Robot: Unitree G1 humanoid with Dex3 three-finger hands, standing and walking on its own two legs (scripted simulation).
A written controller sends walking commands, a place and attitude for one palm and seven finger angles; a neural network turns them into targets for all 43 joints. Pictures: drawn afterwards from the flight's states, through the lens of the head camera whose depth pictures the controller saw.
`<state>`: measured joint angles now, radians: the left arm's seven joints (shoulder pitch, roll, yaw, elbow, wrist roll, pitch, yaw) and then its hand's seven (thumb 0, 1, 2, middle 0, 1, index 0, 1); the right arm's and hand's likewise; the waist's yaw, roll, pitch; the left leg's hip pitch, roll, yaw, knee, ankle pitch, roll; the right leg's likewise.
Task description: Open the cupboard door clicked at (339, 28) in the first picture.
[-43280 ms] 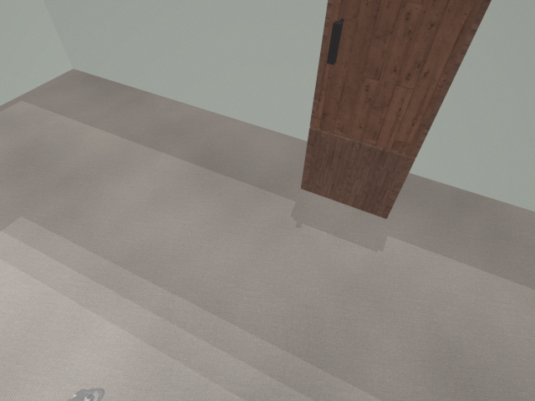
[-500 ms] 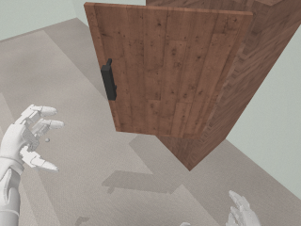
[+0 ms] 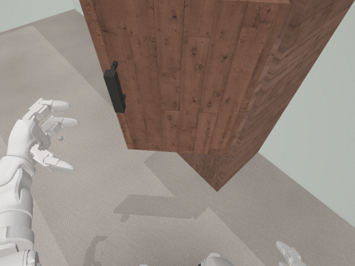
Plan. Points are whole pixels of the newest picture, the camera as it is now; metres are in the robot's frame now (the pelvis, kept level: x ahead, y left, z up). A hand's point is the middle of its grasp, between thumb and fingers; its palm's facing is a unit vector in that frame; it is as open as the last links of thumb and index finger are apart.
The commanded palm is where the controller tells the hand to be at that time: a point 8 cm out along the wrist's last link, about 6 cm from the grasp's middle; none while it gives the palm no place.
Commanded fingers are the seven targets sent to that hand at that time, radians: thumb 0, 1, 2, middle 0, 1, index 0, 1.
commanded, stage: move the hooked fingers beside the handle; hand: left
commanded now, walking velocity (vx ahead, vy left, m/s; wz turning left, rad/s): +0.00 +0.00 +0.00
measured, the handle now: (117, 87) +0.54 +0.18 +0.06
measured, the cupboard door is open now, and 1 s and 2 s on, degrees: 44 44 44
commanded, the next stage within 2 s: slide the fingers in behind the handle in 1.86 s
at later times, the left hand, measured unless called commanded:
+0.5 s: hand (78, 113) +0.43 +0.25 +0.08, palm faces -0.04 -1.00 -0.02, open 14.0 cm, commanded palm +0.41 +0.30 +0.08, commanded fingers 0.00 -0.50 0.30 -0.30 -1.20 -0.30 -1.20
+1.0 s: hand (87, 95) +0.49 +0.24 +0.08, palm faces -0.06 -1.00 -0.02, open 14.0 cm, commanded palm +0.48 +0.29 +0.07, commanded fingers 0.00 -0.50 0.30 -0.30 -1.20 -0.30 -1.20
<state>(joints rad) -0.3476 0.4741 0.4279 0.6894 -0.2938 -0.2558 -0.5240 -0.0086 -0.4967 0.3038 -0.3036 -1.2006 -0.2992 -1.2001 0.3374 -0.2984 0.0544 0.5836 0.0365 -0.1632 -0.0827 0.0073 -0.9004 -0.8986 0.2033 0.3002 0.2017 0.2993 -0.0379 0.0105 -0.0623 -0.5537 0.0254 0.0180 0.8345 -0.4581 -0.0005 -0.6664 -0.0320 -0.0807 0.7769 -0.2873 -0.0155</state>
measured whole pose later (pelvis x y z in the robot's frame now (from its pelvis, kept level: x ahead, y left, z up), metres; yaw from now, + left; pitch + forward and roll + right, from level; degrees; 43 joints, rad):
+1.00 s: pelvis +0.00 +0.01 -0.01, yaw -2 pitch +19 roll -2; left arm -0.84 0.65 0.47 1.15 -0.14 -0.33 -0.47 -0.01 -0.50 0.30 -0.30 -1.20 -0.30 -1.20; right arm 0.42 -0.30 0.06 0.59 0.01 0.04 -0.05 0.00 -0.90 -0.90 0.20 0.30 0.20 0.30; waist -0.15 0.00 -0.08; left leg -0.76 0.04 0.03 0.92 -0.49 0.01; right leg -0.86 -0.02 -0.07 0.82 -0.28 -0.01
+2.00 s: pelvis +0.00 +0.01 -0.02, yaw -1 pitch +20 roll -2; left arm -0.89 0.65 0.47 1.18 -0.13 -0.35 -0.46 -0.01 -0.50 0.30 -0.30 -1.20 -0.30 -1.20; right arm 0.40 -0.30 0.07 0.58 0.00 0.06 -0.04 0.00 -0.90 -0.90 0.20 0.30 0.20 0.30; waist -0.16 0.00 -0.08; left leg -0.81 0.04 0.02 0.96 -0.50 0.01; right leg -0.91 -0.01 -0.08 0.85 -0.29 -0.01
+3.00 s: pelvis +0.01 +0.01 -0.02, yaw +1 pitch +19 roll -2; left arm -0.84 0.46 0.30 1.09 -0.18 -0.37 -0.27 -0.01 -0.50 0.30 -0.30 -1.20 -0.10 -1.16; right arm 0.39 -0.27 0.04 0.63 -0.01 0.04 0.00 0.00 -0.90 -0.90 0.20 0.30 0.20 0.30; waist -0.11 0.02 -0.10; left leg -0.77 0.02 -0.02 0.94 -0.50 0.01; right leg -0.85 -0.03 -0.10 0.84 -0.32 -0.01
